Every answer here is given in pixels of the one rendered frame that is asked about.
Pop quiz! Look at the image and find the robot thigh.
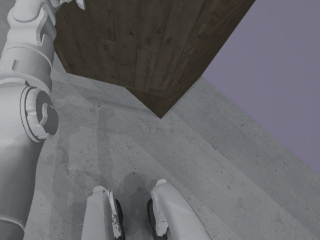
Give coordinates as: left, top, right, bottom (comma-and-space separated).
151, 182, 212, 240
81, 189, 118, 240

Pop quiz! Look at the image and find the left robot upper arm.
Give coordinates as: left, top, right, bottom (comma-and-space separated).
0, 85, 59, 240

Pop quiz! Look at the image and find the robot left forearm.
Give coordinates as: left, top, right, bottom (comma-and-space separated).
0, 0, 57, 97

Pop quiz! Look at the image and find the robot right thigh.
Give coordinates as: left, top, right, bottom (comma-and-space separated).
151, 182, 212, 240

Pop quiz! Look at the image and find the cupboard door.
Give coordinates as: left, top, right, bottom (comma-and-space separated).
53, 0, 214, 98

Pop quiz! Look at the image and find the robot left hand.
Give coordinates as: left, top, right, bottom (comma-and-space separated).
48, 0, 86, 13

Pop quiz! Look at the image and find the robot left thigh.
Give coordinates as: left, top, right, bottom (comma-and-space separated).
81, 189, 118, 240

